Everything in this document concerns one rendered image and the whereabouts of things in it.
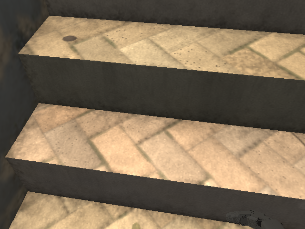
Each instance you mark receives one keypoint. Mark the right robot hand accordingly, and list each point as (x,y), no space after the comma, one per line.
(253,219)

